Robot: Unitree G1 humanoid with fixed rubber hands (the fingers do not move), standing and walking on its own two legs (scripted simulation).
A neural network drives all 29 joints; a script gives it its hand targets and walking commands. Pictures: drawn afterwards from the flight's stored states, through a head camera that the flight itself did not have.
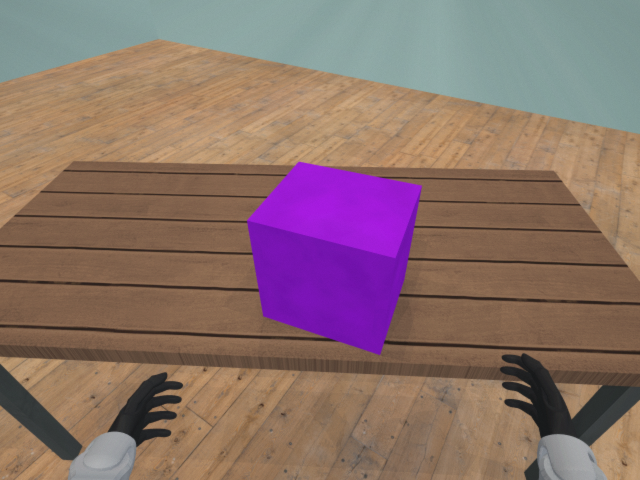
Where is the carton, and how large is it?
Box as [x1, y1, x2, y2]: [247, 162, 421, 354]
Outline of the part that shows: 298,162 247,220 263,315 379,354 404,278 421,186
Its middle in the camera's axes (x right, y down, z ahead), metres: +0.03 +0.03 +0.69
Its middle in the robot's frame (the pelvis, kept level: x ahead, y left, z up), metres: +0.49 -0.01 +0.00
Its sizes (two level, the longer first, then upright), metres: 0.228 0.190 0.231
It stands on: a table, 0.65 m high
